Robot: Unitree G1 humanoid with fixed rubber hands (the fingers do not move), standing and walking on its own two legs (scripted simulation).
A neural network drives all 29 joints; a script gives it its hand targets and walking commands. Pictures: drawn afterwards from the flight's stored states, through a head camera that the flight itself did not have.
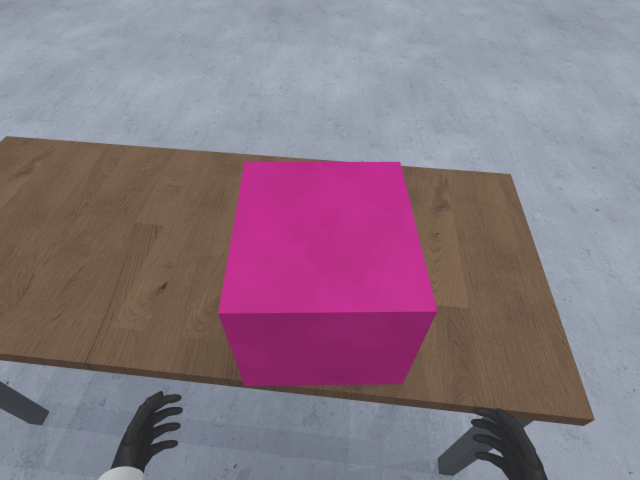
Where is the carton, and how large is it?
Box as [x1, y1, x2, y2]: [218, 162, 436, 385]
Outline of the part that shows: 244,162 218,312 244,385 402,383 436,312 436,308 399,162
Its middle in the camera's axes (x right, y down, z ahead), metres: +0.01 +0.05 +0.61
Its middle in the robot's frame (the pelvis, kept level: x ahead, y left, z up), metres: +0.42 +0.03 -0.03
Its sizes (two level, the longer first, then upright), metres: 0.274 0.249 0.224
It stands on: a table, 0.64 m high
